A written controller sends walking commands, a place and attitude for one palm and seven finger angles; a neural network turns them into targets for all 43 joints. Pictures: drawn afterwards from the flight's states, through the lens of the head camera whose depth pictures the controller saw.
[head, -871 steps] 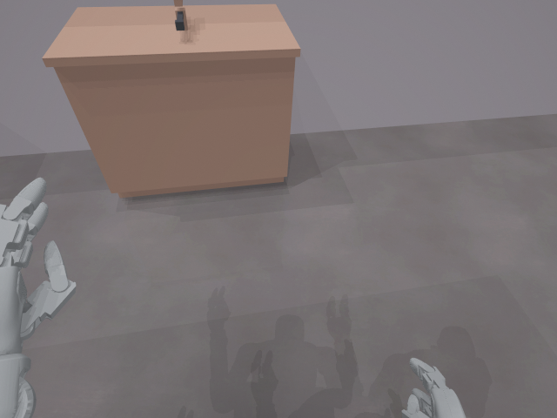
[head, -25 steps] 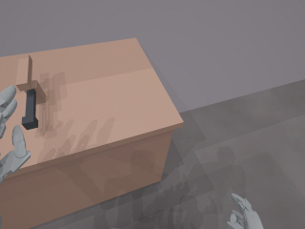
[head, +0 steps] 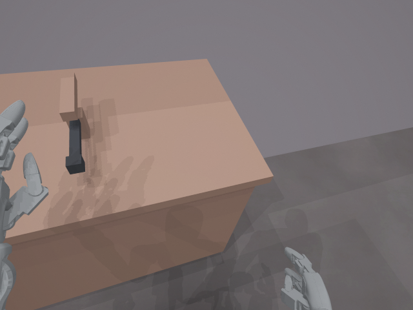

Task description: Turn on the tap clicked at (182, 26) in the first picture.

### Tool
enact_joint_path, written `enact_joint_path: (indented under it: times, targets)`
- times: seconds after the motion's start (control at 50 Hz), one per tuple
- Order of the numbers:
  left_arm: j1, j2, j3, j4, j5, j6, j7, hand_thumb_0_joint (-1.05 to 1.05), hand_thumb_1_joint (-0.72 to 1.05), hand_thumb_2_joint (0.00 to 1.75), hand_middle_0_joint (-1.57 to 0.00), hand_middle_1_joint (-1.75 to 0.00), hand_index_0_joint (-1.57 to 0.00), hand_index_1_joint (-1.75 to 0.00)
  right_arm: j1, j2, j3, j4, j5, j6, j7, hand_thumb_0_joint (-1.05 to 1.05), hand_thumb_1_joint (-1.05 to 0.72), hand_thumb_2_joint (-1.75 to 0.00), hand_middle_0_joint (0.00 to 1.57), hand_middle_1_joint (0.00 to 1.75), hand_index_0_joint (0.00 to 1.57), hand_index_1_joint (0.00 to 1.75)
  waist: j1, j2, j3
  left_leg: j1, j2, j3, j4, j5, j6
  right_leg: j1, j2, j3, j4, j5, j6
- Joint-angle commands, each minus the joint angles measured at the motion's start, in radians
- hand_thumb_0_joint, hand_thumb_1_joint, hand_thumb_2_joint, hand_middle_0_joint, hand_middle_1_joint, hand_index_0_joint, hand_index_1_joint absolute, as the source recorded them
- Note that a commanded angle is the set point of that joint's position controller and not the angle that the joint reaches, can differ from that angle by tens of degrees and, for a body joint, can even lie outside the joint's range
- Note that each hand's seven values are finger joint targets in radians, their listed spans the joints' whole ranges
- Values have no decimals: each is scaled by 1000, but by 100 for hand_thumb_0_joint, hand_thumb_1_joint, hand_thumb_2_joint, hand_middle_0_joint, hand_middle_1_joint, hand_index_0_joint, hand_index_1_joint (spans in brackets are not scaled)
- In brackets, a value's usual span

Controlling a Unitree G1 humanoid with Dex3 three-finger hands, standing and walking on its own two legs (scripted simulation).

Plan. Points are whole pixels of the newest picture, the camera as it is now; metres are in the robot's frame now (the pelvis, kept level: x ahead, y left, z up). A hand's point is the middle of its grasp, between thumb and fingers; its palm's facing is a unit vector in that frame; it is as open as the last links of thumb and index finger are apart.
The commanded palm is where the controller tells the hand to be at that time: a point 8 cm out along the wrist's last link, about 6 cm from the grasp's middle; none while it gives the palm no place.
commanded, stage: come to a stop and stand still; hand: left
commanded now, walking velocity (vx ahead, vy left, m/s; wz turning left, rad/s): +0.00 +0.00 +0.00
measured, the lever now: (75, 164) +0.34 +0.31 +0.04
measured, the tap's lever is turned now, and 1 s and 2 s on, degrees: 0 0 0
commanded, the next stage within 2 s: look again from close up in 0.22 s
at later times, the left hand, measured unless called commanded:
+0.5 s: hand (53, 190) +0.22 +0.25 +0.16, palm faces +0.39 -0.86 -0.34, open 7.4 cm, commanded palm +0.16 +0.28 +0.18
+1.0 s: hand (86, 216) +0.20 +0.21 +0.13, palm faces +0.38 -0.86 -0.35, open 7.4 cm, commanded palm +0.15 +0.26 +0.17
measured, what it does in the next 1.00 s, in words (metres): stands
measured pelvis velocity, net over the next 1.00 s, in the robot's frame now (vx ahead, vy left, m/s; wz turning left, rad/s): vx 0.00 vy -0.04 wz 0.02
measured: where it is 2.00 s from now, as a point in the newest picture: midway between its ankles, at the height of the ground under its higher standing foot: outside the picture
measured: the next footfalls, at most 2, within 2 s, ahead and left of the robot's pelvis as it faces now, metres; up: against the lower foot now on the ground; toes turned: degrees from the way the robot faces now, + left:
none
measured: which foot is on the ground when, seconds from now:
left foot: down 0.00-1.00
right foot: down 0.00-1.00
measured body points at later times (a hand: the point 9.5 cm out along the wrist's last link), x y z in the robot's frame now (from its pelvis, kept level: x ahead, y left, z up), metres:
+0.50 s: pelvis +0.00 +0.00 +0.00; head +0.02 +0.03 +0.45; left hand +0.19 +0.29 +0.18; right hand +0.18 -0.23 -0.07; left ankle +0.01 +0.10 -0.74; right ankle +0.02 -0.17 -0.74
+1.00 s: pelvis +0.00 -0.04 -0.01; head +0.00 -0.05 +0.44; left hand +0.18 +0.25 +0.15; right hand +0.20 -0.26 -0.08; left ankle +0.01 +0.10 -0.74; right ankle +0.02 -0.17 -0.74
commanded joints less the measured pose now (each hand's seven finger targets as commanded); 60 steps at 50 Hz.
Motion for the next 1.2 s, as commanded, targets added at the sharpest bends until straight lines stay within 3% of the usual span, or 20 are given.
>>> enact_joint_path:
  times: [0.0, 0.1, 0.26, 0.64, 0.66, 0.68, 0.7, 0.72, 0.74, 0.76, 0.78, 0.82, 0.86, 0.9, 0.94, 0.96, 0.98, 1.06, 1.08, 1.18]
  targets:
    - [-136, 93, 36, -224, 4, -59, 23, 0, 90, 90, -20, -30, -20, -30, -68, -175, -74, -135, 5, -53, -4, 0, -90, -90, 20, 30, 20, 30, -27, 181, -172, -25, 72, -50, -155, 127, -10, 133, 40, -2, -41, 153, -62]
    - [-133, 80, 18, -206, 15, -37, 27, 0, 90, 90, -20, -30, -20, -30, -78, -176, -72, -138, 4, -29, -2, 0, -90, -90, 20, 30, 20, 30, -28, 184, -164, -30, 63, -43, -163, 144, -22, 145, 47, -7, -62, 170, -60]
    - [-61, 142, 101, -262, 3, -31, 32, 0, 90, 90, -20, -30, -20, -30, -104, -174, -73, -169, 8, 1, -14, 0, -90, -90, 20, 30, 20, 30, -26, 172, -181, -22, 49, -27, -156, 149, -23, 183, 49, -13, -87, 202, -56]
    - [-21, 121, 82, -242, 4, -13, 37, 0, 90, 90, -20, -30, -20, -30, -87, -183, -86, -160, 12, 10, -23, 0, -90, -90, 20, 30, 20, 30, -24, 138, -158, -22, 44, -26, -164, 93, -17, 168, 45, -4, -98, 145, -52]
    - [-937, 903, 363, -524, 36, -160, 52, 0, 90, 90, -20, -30, -20, -30, 52, -233, 66, -256, 57, 23, -102, 0, -90, -90, 20, 30, 20, 30, -103, 376, -117, -182, 72, -83, -147, -61, 9, 163, 78, -18, 69, -106, 3]
    - [-512, 342, 259, 43, 122, 24, 0, 0, 90, 90, -20, -30, -20, -30, -24, -178, -87, -114, -57, -2, -77, 0, -90, -90, 20, 30, 20, 30, 16, 332, -307, 113, 28, -25, -112, 298, -60, 91, 89, -76, 73, 43, -98]
    - [-334, 175, 69, 64, -13, 96, -25, 0, 90, 90, -20, -30, -20, -30, -27, -219, -81, -125, -23, -18, -21, 0, -90, -90, 20, 30, 20, 30, -19, 287, -290, 127, 9, -31, -81, 516, -107, 36, 115, -121, 34, 143, -101]
    - [-291, 122, 108, -14, -66, 140, -62, 0, 90, 90, -20, -30, -20, -30, -24, -245, -97, -95, -11, -22, -15, 0, -90, -90, 20, 30, 20, 30, 10, 241, -371, 210, 22, -10, -62, 513, -109, 36, 118, -103, 23, 190, -79]
    - [-171, 130, 112, 34, -112, 194, -86, 0, 90, 90, -20, -30, -20, -30, -56, -257, -98, -93, 4, -23, -18, 0, -90, -90, 20, 30, 20, 30, 29, 180, -340, 165, 14, 0, -64, 435, -88, 57, 109, -109, 18, 197, -78]
    - [-68, 29, 33, 102, -128, 254, -106, 0, 90, 90, -20, -30, -20, -30, -97, -249, -75, -103, 27, -11, -7, 0, -90, -90, 20, 30, 20, 30, 22, 146, -242, 114, 17, 3, -87, 361, -88, 34, 116, -126, 8, 168, -75]
    - [-85, 8, -16, 3, -115, 262, -117, 0, 90, 90, -20, -30, -20, -30, -126, -254, -67, -120, 32, -19, 3, 0, -90, -90, 20, 30, 20, 30, 18, 73, -189, 58, 18, -11, -101, 290, -63, 26, 102, -138, 16, 165, -72]
    - [-18, 45, -14, -58, -57, 255, -93, 0, 90, 90, -20, -30, -20, -30, -163, -244, -63, -138, 30, -14, 7, 0, -90, -90, 20, 30, 20, 30, 10, 56, -125, -6, 14, -15, -112, 150, -37, -14, 101, -137, 34, 74, -68]
    - [-32, 159, 81, -197, -28, 194, -36, 0, 90, 90, -20, -30, -20, -30, -189, -234, -57, -159, 19, -9, 3, 0, -90, -90, 20, 30, 20, 30, 12, 106, -146, -30, 2, 3, -95, 62, -29, -34, 104, -119, 48, -3, -66]
    - [-91, 190, 130, -235, -19, 96, 21, 0, 90, 90, -20, -30, -20, -30, -170, -212, -65, -156, -9, -23, -8, 0, -90, -90, 20, 30, 20, 30, -3, 73, -188, -52, -7, -2, -49, 25, -27, -68, 98, -107, 66, -68, -62]
    - [-119, 208, 167, -233, -29, 11, 66, 0, 90, 90, -20, -30, -20, -30, -144, -203, -73, -133, -14, -37, -13, 0, -90, -90, 20, 30, 20, 30, -2, 117, -209, -63, -14, 4, -6, -6, -25, -95, 95, -87, 74, -113, -61]
    - [-168, 263, 204, -263, -23, -13, 88, 0, 90, 90, -20, -30, -20, -30, -136, -204, -72, -122, -10, -39, -18, 0, -90, -90, 20, 30, 20, 30, 0, 196, -213, -62, -18, 13, 3, -39, -27, -110, 92, -70, 69, -144, -62]
    - [-179, 195, 144, -246, -21, -29, 97, 0, 90, 90, -20, -30, -20, -30, -121, -189, -73, -122, -13, -49, -17, 0, -90, -90, 20, 30, 20, 30, -7, 209, -234, -64, -24, 13, 21, -20, -24, -107, 81, -69, 70, -134, -67]
    - [-157, 176, 118, -72, -45, 20, 58, 0, 90, 90, -20, -30, -20, -30, -108, -220, -75, -88, 1, -59, -30, 0, -90, -90, 20, 30, 20, 30, -29, 156, -172, -96, -27, 15, 67, -52, -12, -143, 63, -34, 42, -166, -57]
    - [-180, 133, 60, -79, -61, 42, 30, 0, 90, 90, -20, -30, -20, -30, -119, -223, -72, -98, 5, -63, -36, 0, -90, -90, 20, 30, 20, 30, -32, 140, -165, -105, -30, 11, 65, -61, -9, -140, 51, -26, 37, -174, -54]
    - [-202, 153, 55, -47, -103, 151, -42, 0, 90, 90, -20, -30, -20, -30, -134, -228, -67, -111, 26, -75, -73, 0, -90, -90, 20, 30, 20, 30, -15, 69, -128, -124, -25, -3, 77, -83, -1, -143, 29, 32, -18, -284, -42]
